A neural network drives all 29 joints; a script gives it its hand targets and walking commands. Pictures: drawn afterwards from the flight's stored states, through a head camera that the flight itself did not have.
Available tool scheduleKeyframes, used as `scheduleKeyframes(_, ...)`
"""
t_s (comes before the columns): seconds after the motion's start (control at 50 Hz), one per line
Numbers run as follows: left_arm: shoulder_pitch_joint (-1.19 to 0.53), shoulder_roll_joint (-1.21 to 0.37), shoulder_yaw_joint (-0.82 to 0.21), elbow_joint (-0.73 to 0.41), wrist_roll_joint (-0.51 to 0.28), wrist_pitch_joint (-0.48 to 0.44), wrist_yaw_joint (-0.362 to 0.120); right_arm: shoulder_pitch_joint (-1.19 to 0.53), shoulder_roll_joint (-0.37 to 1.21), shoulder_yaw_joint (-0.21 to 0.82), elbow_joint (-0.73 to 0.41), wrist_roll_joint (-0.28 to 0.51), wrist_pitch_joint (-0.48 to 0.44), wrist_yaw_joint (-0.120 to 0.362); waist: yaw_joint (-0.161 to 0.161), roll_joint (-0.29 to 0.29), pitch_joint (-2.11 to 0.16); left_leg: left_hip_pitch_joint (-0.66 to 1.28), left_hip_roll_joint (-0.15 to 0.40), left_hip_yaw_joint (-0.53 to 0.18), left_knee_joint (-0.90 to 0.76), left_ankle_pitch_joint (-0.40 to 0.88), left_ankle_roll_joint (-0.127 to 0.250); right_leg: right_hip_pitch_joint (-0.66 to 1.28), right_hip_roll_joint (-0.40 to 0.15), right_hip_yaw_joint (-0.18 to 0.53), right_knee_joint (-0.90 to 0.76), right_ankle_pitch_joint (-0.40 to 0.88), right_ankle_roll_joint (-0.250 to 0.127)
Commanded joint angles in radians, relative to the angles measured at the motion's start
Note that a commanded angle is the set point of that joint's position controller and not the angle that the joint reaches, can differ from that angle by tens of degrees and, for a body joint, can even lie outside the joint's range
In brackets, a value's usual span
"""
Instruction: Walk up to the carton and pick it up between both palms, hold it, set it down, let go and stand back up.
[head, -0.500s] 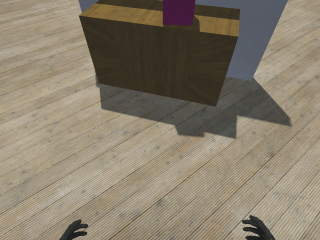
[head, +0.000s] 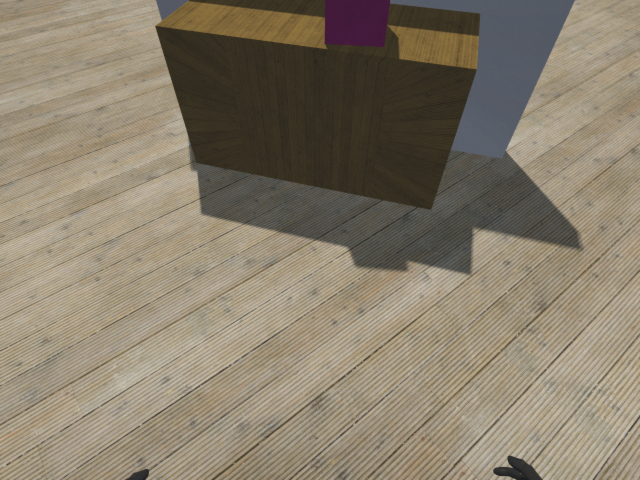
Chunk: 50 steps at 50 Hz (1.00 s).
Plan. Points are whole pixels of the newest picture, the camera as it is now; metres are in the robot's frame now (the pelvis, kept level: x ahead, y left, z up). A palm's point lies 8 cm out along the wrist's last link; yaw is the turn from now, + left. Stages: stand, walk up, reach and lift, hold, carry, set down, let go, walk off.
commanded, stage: stand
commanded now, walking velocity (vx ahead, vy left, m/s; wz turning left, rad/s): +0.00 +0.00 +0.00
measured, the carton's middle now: out of the picture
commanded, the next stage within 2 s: none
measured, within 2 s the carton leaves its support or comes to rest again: neither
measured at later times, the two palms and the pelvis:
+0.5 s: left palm out of the picture +0.07 +0.26 -0.12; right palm out of the picture +0.08 -0.28 -0.12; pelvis -0.01 -0.01 +0.00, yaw +0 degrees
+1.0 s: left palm out of the picture +0.05 +0.25 -0.11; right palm out of the picture +0.04 -0.29 -0.12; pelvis -0.02 -0.02 +0.01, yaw +0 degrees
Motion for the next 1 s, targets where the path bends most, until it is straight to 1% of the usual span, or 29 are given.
scheduleKeyframes(0.0,-0.055,0.242,0.076,-0.066,-0.017,-0.041,0.016,-0.043,-0.235,-0.056,-0.044,0.009,-0.05,-0.015,0.0,-0.005,-0.112,0.089,0.08,-0.1,-0.136,0.29,0.072,0.038,-0.092,0.131,-0.146,0.281,-0.089)
scheduleKeyframes(0.02,-0.071,0.246,0.076,-0.063,-0.019,-0.042,0.015,-0.047,-0.233,-0.052,-0.038,0.004,-0.054,-0.015,-0.004,0.004,-0.112,0.091,0.081,-0.107,-0.142,0.299,0.076,0.035,-0.089,0.132,-0.148,0.291,-0.085)
scheduleKeyframes(0.06,-0.045,0.236,0.074,-0.055,-0.016,-0.041,0.015,-0.038,-0.238,-0.058,-0.032,0.004,-0.049,-0.016,-0.002,-0.03,-0.137,0.11,0.081,-0.103,-0.128,0.301,0.073,0.046,-0.091,0.13,-0.156,0.299,-0.086)
scheduleKeyframes(0.1,-0.047,0.241,0.078,-0.043,-0.023,-0.043,0.016,-0.033,-0.223,-0.051,-0.02,0.008,-0.048,-0.015,-0.003,0.001,-0.126,0.086,0.091,-0.109,-0.139,0.33,0.075,0.065,-0.09,0.123,-0.143,0.35,-0.08)
scheduleKeyframes(0.12,-0.045,0.24,0.074,-0.033,-0.022,-0.042,0.015,-0.054,-0.234,-0.051,-0.013,0.01,-0.046,-0.016,0.002,-0.036,-0.126,0.096,0.086,-0.103,-0.143,0.324,0.07,0.066,-0.097,0.127,-0.157,0.332,-0.082)
scheduleKeyframes(0.2,-0.069,0.253,0.076,-0.022,-0.022,-0.039,0.02,-0.043,-0.23,-0.051,-0.001,0.012,-0.049,-0.018,-0.014,-0.01,-0.14,0.116,0.089,-0.098,-0.141,0.319,0.071,0.057,-0.108,0.153,-0.171,0.315,-0.088)
scheduleKeyframes(0.22,-0.063,0.249,0.072,-0.014,-0.021,-0.039,0.02,-0.054,-0.227,-0.049,0.002,0.008,-0.048,-0.014,-0.005,0.019,-0.137,0.115,0.087,-0.111,-0.149,0.335,0.073,0.051,-0.1,0.142,-0.164,0.312,-0.087)
scheduleKeyframes(0.28,-0.043,0.247,0.073,0.004,-0.024,-0.038,0.019,-0.079,-0.23,-0.045,0.013,0.012,-0.049,-0.018,0.022,0.01,-0.124,0.096,0.1,-0.124,-0.179,0.318,0.082,0.073,-0.082,0.117,-0.152,0.296,-0.08)
scheduleKeyframes(0.36,-0.072,0.246,0.072,0.004,-0.022,-0.04,0.016,-0.063,-0.247,-0.057,0.027,0.014,-0.048,-0.015,-0.005,-0.021,-0.119,0.11,0.085,-0.095,-0.162,0.281,0.065,0.048,-0.097,0.146,-0.187,0.29,-0.081)
scheduleKeyframes(0.44,-0.075,0.254,0.074,0.019,-0.027,-0.039,0.016,-0.058,-0.23,-0.048,0.046,0.018,-0.045,-0.015,0.0,-0.022,-0.102,0.097,0.086,-0.104,-0.178,0.294,0.068,0.053,-0.101,0.144,-0.196,0.284,-0.083)
scheduleKeyframes(0.46,-0.061,0.245,0.069,0.039,-0.012,-0.04,0.02,-0.056,-0.226,-0.045,0.047,0.013,-0.042,-0.015,-0.006,0.018,-0.117,0.126,0.086,-0.106,-0.182,0.285,0.066,0.057,-0.104,0.153,-0.204,0.282,-0.081)
scheduleKeyframes(0.48,-0.062,0.247,0.069,0.026,-0.023,-0.037,0.019,-0.066,-0.229,-0.044,0.04,0.012,-0.044,-0.014,0.005,0.017,-0.122,0.112,0.096,-0.115,-0.185,0.294,0.07,0.069,-0.089,0.125,-0.186,0.295,-0.076)
scheduleKeyframes(0.52,-0.066,0.26,0.072,0.042,-0.019,-0.043,0.016,-0.067,-0.214,-0.044,0.057,0.016,-0.04,-0.016,-0.001,-0.047,-0.105,0.107,0.078,-0.097,-0.173,0.255,0.065,0.06,-0.11,0.159,-0.219,0.256,-0.083)
scheduleKeyframes(0.54,-0.065,0.265,0.07,0.047,-0.016,-0.043,0.017,-0.063,-0.242,-0.049,0.057,0.018,-0.039,-0.02,-0.01,-0.051,-0.093,0.117,0.071,-0.094,-0.159,0.253,0.057,0.037,-0.123,0.197,-0.24,0.252,-0.088)
scheduleKeyframes(0.56,-0.081,0.254,0.067,0.04,-0.018,-0.045,0.015,-0.067,-0.221,-0.046,0.062,0.014,-0.044,-0.017,-0.005,-0.037,-0.098,0.117,0.07,-0.093,-0.154,0.238,0.055,0.032,-0.142,0.203,-0.25,0.245,-0.097)
scheduleKeyframes(0.58,-0.083,0.257,0.068,0.043,-0.019,-0.045,0.013,-0.055,-0.219,-0.046,0.064,0.016,-0.046,-0.014,-0.006,-0.058,-0.105,0.134,0.074,-0.098,-0.172,0.232,0.055,0.023,-0.133,0.191,-0.249,0.231,-0.093)
scheduleKeyframes(0.62,-0.082,0.239,0.06,0.047,-0.019,-0.044,0.017,-0.051,-0.223,-0.042,0.07,0.017,-0.045,-0.011,-0.012,-0.017,-0.105,0.13,0.083,-0.107,-0.173,0.267,0.061,0.037,-0.114,0.166,-0.238,0.268,-0.08)
scheduleKeyframes(0.66,-0.082,0.266,0.066,0.059,-0.019,-0.045,0.02,-0.052,-0.24,-0.047,0.079,0.02,-0.046,-0.011,-0.016,-0.025,-0.107,0.136,0.076,-0.097,-0.168,0.271,0.053,0.04,-0.123,0.189,-0.258,0.284,-0.084)
scheduleKeyframes(0.68,-0.082,0.258,0.067,0.062,-0.021,-0.049,0.02,-0.063,-0.228,-0.044,0.09,0.017,-0.039,-0.013,-0.001,-0.039,-0.1,0.134,0.076,-0.102,-0.172,0.282,0.054,0.046,-0.138,0.197,-0.259,0.284,-0.087)
scheduleKeyframes(0.72,-0.076,0.253,0.06,0.066,-0.022,-0.047,0.019,-0.064,-0.242,-0.047,0.086,0.016,-0.044,-0.014,-0.007,-0.049,-0.118,0.139,0.072,-0.087,-0.162,0.295,0.048,0.056,-0.13,0.177,-0.253,0.334,-0.087)
scheduleKeyframes(0.76,-0.078,0.265,0.066,0.074,-0.022,-0.048,0.015,-0.038,-0.238,-0.043,0.1,0.023,-0.045,-0.016,-0.016,-0.028,-0.103,0.146,0.082,-0.095,-0.177,0.288,0.053,0.041,-0.124,0.183,-0.259,0.294,-0.079)
scheduleKeyframes(0.8,-0.087,0.275,0.069,0.073,-0.021,-0.043,0.017,-0.054,-0.23,-0.042,0.102,0.019,-0.038,-0.013,-0.011,-0.061,-0.077,0.139,0.075,-0.092,-0.189,0.255,0.047,0.03,-0.123,0.182,-0.278,0.263,-0.078)
scheduleKeyframes(0.82,-0.082,0.257,0.068,0.072,-0.025,-0.044,0.018,-0.058,-0.241,-0.04,0.108,0.015,-0.038,-0.013,0.0,-0.014,-0.091,0.133,0.078,-0.098,-0.197,0.246,0.05,0.05,-0.125,0.189,-0.282,0.246,-0.074)
scheduleKeyframes(0.86,-0.07,0.266,0.068,0.08,-0.023,-0.041,0.017,-0.03,-0.222,-0.037,0.123,0.026,-0.038,-0.011,-0.018,-0.047,-0.126,0.15,0.086,-0.1,-0.211,0.241,0.054,0.076,-0.126,0.174,-0.28,0.242,-0.072)
scheduleKeyframes(0.88,-0.075,0.263,0.068,0.082,-0.022,-0.045,0.018,-0.055,-0.22,-0.035,0.122,0.024,-0.039,-0.013,-0.015,-0.023,-0.109,0.153,0.078,-0.09,-0.197,0.261,0.049,0.052,-0.129,0.185,-0.293,0.264,-0.073)
scheduleKeyframes(0.9,-0.087,0.259,0.065,0.073,-0.023,-0.047,0.018,-0.049,-0.213,-0.032,0.119,0.021,-0.039,-0.012,-0.022,-0.036,-0.094,0.155,0.076,-0.088,-0.198,0.246,0.045,0.042,-0.136,0.192,-0.301,0.265,-0.078)
scheduleKeyframes(0.92,-0.073,0.26,0.064,0.085,-0.02,-0.048,0.016,-0.05,-0.232,-0.041,0.13,0.02,-0.042,-0.014,-0.009,-0.056,-0.089,0.153,0.071,-0.084,-0.199,0.234,0.039,0.045,-0.141,0.195,-0.307,0.269,-0.074)
scheduleKeyframes(0.94,-0.071,0.262,0.064,0.085,-0.023,-0.047,0.017,-0.037,-0.217,-0.033,0.132,0.017,-0.038,-0.014,-0.021,-0.052,-0.09,0.155,0.077,-0.09,-0.206,0.226,0.048,0.04,-0.13,0.183,-0.307,0.255,-0.074)
scheduleKeyframes(0.98,-0.077,0.277,0.069,0.081,-0.019,-0.053,0.018,-0.063,-0.216,-0.038,0.124,0.021,-0.038,-0.009,-0.006,-0.033,-0.117,0.154,0.07,-0.077,-0.206,0.241,0.04,0.064,-0.141,0.191,-0.312,0.264,-0.069)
